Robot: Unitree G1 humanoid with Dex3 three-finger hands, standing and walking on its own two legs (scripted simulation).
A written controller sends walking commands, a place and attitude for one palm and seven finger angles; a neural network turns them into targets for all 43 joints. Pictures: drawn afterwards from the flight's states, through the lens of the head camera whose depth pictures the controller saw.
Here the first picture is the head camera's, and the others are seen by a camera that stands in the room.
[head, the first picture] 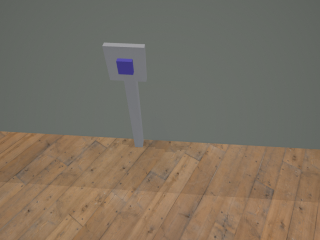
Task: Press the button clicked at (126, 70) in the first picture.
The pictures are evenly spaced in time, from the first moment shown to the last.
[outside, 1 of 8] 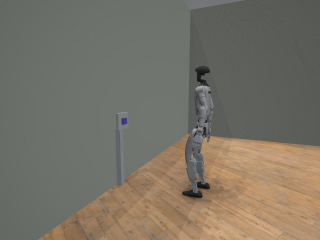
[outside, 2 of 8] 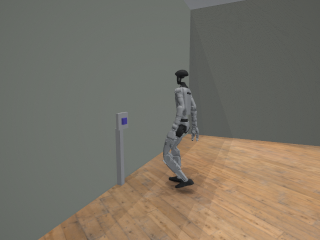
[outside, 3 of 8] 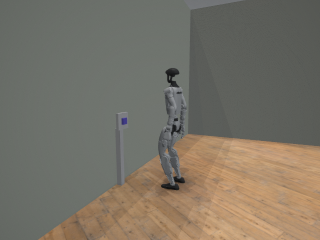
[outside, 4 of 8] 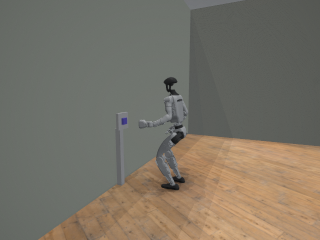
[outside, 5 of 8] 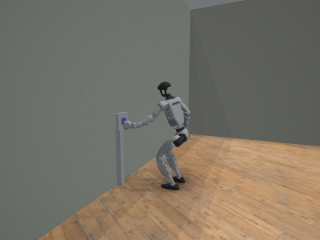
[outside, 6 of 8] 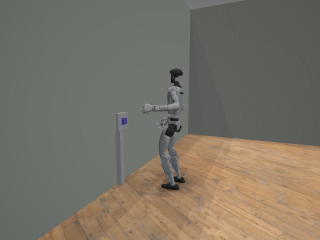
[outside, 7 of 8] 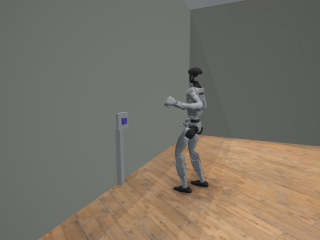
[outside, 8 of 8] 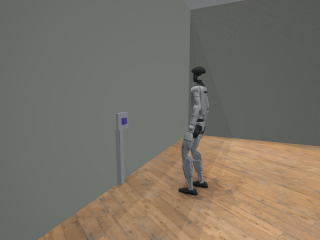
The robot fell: no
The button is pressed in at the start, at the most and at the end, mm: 0 14 0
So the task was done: yes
